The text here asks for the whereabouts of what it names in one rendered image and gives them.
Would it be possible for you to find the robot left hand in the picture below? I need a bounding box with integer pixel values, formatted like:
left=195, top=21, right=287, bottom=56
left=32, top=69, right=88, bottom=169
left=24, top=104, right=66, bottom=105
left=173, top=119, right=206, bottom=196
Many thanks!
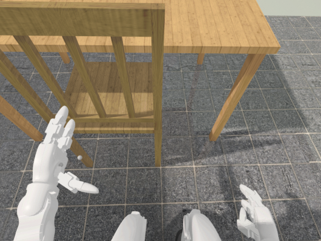
left=33, top=106, right=99, bottom=194

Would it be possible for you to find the robot right thigh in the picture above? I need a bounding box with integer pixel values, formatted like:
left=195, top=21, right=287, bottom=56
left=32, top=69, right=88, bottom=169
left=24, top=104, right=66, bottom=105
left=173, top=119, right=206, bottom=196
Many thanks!
left=183, top=213, right=221, bottom=241

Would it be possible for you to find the robot right hand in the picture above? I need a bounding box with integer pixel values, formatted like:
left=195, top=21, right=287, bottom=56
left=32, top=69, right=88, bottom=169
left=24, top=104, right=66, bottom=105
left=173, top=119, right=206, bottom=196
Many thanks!
left=237, top=184, right=279, bottom=241

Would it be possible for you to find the left robot forearm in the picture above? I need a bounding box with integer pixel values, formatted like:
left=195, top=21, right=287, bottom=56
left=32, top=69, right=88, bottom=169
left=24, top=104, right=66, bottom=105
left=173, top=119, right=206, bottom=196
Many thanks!
left=13, top=182, right=60, bottom=241

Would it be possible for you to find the robot left thigh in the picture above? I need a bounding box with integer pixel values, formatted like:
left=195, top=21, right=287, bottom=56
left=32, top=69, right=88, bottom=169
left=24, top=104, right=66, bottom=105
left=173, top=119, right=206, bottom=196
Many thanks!
left=111, top=214, right=147, bottom=241

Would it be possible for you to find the table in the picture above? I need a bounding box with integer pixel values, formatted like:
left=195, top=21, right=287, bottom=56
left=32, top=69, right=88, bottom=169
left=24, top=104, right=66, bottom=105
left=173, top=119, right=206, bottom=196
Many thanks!
left=0, top=0, right=281, bottom=141

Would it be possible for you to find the robot thigh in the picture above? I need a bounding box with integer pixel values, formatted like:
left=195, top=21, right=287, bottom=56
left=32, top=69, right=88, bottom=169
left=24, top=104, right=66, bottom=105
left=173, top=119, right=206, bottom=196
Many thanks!
left=183, top=213, right=221, bottom=241
left=111, top=214, right=147, bottom=241

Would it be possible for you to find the chair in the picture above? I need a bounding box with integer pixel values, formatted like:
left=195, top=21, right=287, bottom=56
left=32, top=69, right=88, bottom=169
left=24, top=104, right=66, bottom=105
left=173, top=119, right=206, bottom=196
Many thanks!
left=0, top=1, right=165, bottom=167

